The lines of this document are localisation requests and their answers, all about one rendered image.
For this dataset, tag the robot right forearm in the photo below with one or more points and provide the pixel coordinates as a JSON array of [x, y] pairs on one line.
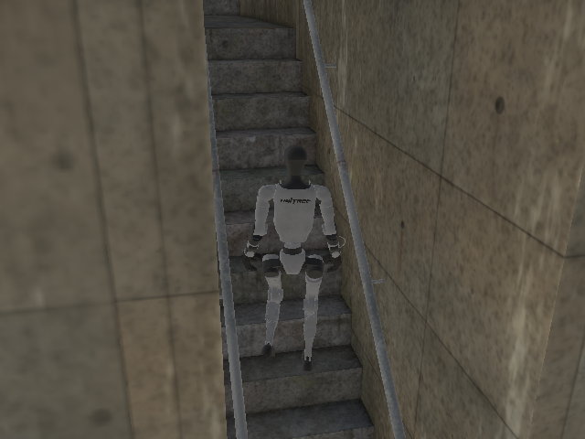
[[333, 243]]

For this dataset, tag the robot left shin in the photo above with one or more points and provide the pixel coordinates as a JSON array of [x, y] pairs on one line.
[[271, 317]]

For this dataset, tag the right robot upper arm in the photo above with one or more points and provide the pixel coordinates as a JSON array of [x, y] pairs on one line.
[[327, 210]]

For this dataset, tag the left robot hand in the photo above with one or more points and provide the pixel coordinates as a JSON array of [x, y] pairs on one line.
[[246, 261]]

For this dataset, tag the right robot hand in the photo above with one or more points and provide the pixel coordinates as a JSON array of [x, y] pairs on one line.
[[337, 261]]

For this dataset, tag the robot right thigh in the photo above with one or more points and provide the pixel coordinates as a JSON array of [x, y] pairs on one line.
[[314, 268]]

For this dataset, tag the robot left forearm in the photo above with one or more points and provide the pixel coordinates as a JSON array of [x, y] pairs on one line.
[[253, 243]]

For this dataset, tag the left robot upper arm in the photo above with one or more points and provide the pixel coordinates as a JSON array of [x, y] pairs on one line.
[[265, 194]]

